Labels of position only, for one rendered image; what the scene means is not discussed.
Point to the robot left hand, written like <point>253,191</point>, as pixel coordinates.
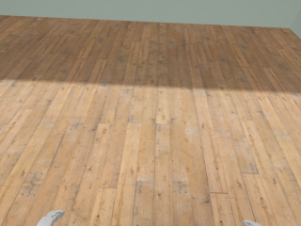
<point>51,218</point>

